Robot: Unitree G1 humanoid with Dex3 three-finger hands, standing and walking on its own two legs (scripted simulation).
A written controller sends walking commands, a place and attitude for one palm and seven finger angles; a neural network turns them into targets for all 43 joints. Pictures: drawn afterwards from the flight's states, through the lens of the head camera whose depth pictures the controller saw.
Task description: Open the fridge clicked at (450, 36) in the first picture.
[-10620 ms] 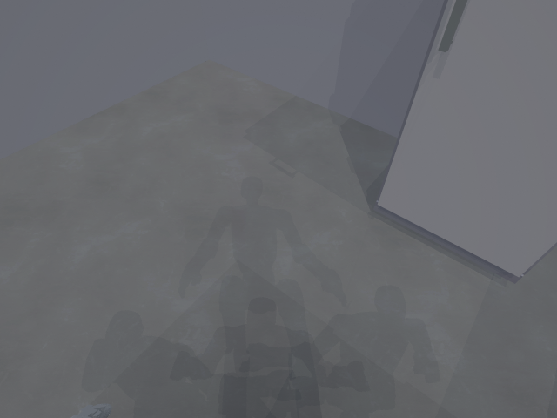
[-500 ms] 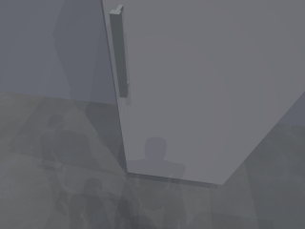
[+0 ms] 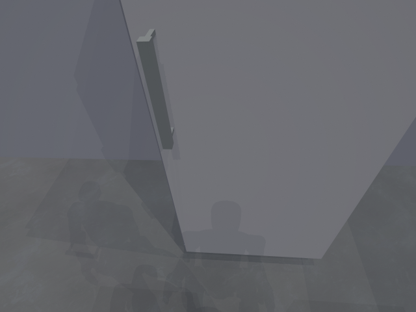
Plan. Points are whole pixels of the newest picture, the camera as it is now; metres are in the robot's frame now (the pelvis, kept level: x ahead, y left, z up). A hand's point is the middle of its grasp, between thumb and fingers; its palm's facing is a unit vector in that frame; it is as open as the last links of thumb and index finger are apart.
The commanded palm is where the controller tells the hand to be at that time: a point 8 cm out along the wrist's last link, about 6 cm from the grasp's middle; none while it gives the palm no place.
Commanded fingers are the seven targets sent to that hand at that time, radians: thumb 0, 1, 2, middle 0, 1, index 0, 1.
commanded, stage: come to a stop and stand still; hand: left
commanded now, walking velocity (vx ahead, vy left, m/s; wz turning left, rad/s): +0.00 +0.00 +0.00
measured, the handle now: (160, 95) +0.50 +0.13 +0.19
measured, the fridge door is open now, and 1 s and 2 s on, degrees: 0 0 0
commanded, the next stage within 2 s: look again from close up in 0.78 s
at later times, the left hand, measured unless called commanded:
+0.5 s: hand out of the picture +0.00 +0.14 -0.17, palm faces +0.04 -0.98 -0.20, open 7.3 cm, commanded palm none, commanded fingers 0.00 0.90 0.90 -0.20 -0.30 -0.20 -0.30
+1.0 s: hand out of the picture +0.00 +0.12 -0.17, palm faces +0.05 -0.98 -0.19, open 7.3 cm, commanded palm none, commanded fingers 0.00 0.90 0.90 -0.20 -0.30 -0.20 -0.30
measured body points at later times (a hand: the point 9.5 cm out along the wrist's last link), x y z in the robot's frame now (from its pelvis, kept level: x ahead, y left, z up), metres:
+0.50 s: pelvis +0.01 -0.02 +0.00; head +0.02 -0.04 +0.45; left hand +0.00 +0.19 -0.15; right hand +0.01 -0.24 -0.17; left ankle -0.01 +0.09 -0.74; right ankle +0.02 -0.12 -0.74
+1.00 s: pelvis +0.01 -0.04 +0.00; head +0.02 -0.05 +0.45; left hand +0.00 +0.18 -0.15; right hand +0.00 -0.24 -0.17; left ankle -0.01 +0.09 -0.74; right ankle +0.02 -0.12 -0.74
